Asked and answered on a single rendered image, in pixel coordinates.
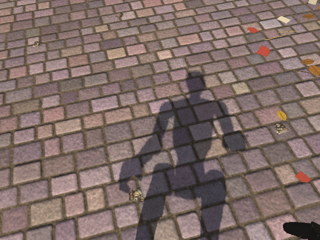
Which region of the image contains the right robot hand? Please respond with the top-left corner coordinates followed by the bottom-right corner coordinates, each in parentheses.
top-left (283, 221), bottom-right (320, 240)

